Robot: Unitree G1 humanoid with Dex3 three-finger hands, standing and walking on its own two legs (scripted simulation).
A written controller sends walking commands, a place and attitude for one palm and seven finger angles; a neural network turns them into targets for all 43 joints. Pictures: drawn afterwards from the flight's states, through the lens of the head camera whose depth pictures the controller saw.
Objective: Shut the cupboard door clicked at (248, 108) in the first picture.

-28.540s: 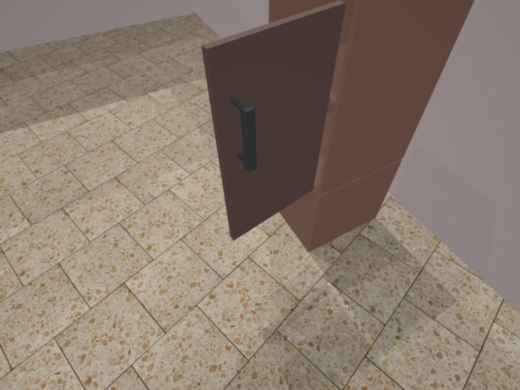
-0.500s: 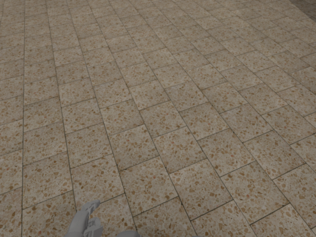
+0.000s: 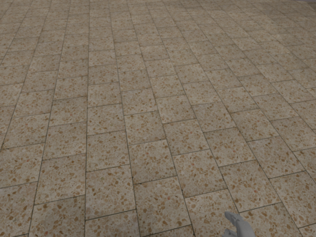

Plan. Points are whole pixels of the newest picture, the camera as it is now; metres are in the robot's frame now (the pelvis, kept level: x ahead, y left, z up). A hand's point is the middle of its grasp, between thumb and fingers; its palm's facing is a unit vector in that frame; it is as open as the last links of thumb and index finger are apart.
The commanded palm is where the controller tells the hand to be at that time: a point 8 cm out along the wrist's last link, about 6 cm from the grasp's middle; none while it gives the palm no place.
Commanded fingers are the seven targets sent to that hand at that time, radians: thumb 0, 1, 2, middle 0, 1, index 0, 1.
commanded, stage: turn to face it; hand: left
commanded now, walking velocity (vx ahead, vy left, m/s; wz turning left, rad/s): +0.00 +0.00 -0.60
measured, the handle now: out of the picture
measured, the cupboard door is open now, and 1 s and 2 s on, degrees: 60 60 60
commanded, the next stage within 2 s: none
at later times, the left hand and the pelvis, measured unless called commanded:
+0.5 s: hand (99, 218) +0.18 +0.20 -0.17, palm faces -0.25 -0.94 -0.23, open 7.4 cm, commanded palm none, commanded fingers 0.00 0.90 0.90 -0.20 -0.30 -0.20 -0.30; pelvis +0.03 +0.02 +0.00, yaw -18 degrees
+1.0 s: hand (140, 206) +0.23 +0.09 -0.15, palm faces -0.57 -0.79 -0.23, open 7.4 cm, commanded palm none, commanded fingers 0.00 0.90 0.90 -0.20 -0.30 -0.20 -0.30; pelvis +0.03 -0.01 +0.00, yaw -34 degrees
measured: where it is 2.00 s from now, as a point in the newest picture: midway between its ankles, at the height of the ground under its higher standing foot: outside the picture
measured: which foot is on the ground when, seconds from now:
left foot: down 0.00-0.10, up 0.12-0.38, down 0.40-0.76, up 0.78-1.00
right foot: up 0.00-0.08, down 0.10-0.40, up 0.42-0.74, down 0.76-1.00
